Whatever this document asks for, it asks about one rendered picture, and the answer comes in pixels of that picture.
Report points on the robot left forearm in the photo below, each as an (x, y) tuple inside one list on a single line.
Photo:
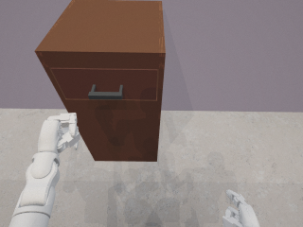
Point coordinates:
[(35, 204)]

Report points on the right robot hand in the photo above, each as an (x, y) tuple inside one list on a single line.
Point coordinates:
[(244, 217)]

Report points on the left robot hand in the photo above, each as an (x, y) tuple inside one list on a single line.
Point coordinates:
[(51, 133)]

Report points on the handle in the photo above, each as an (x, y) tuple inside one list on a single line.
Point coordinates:
[(105, 95)]

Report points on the cabinet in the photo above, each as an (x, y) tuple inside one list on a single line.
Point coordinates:
[(111, 34)]

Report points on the drawer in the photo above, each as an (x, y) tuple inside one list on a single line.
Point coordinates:
[(76, 83)]

